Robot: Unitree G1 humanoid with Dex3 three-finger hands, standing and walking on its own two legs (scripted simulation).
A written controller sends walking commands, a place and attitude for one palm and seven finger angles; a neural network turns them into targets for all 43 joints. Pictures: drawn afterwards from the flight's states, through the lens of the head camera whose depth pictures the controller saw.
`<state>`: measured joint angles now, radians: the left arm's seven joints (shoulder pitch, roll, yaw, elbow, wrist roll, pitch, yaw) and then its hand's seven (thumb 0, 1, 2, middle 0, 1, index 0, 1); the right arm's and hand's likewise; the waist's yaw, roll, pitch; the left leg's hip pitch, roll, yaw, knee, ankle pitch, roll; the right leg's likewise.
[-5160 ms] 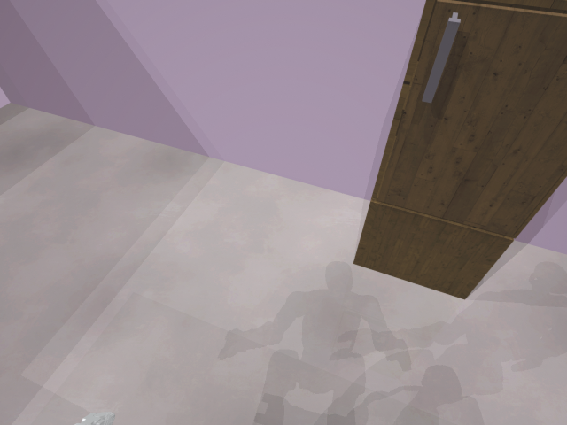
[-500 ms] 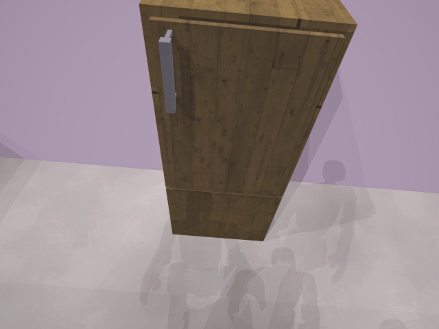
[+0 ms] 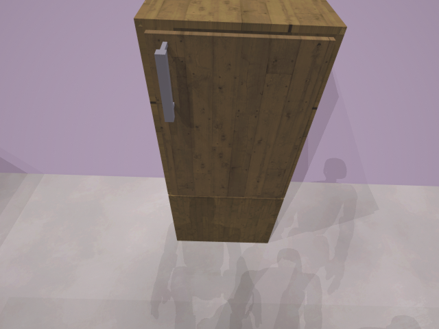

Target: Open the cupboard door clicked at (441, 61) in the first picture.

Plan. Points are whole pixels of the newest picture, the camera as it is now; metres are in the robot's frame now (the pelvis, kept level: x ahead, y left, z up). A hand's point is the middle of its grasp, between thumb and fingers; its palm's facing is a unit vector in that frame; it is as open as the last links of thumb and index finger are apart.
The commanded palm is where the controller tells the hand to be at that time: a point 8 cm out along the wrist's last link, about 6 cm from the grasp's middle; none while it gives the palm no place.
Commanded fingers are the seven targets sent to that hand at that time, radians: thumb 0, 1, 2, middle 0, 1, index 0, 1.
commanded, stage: look again from close up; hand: left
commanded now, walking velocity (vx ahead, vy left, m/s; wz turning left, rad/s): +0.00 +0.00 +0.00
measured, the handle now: (167, 84) +0.60 +0.17 +0.14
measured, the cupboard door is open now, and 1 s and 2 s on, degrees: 0 0 0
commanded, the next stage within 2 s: shuffle to correct the standing spot in 0.48 s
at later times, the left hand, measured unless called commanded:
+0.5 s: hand out of the picture +0.01 +0.17 -0.17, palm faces +0.03 -0.97 -0.24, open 7.4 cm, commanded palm none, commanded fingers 0.00 0.90 0.90 -0.20 -0.30 -0.20 -0.30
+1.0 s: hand out of the picture +0.03 +0.13 -0.19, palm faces +0.07 -0.98 -0.18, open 7.4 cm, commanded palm none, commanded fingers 0.00 0.90 0.90 -0.20 -0.30 -0.20 -0.30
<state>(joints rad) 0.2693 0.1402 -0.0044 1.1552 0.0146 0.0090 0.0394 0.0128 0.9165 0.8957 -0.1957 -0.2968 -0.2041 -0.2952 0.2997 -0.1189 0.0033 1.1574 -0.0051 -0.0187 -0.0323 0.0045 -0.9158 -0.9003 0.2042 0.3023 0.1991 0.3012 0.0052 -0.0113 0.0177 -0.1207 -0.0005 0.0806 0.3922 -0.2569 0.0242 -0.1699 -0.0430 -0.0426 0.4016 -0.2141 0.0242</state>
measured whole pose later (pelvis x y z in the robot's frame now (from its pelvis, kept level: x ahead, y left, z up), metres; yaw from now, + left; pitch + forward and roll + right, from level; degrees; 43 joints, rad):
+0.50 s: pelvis +0.00 -0.01 -0.01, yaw +1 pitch -1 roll +1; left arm 0.27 0.16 -0.01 1.10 0.02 -0.02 0.03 0.01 0.90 0.90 -0.20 -0.30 -0.20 -0.30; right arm 0.28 -0.18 0.01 1.08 -0.01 -0.03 -0.02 0.01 -0.92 -0.90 0.20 0.30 0.20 0.30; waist 0.01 0.03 0.02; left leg -0.15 0.00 0.06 0.45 -0.29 0.01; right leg -0.22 -0.05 -0.06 0.50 -0.28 0.00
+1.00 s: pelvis +0.05 -0.04 -0.02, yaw +1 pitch +1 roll +0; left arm 0.32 0.14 0.02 1.12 0.02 -0.02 0.03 0.01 0.90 0.90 -0.20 -0.30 -0.20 -0.30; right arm 0.31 -0.12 0.01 1.12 -0.01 -0.03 -0.04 0.00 -0.91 -0.90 0.20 0.30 0.20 0.30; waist 0.01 -0.01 0.04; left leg -0.17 0.06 0.04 0.60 -0.43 -0.04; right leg -0.21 0.00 -0.08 0.61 -0.41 -0.03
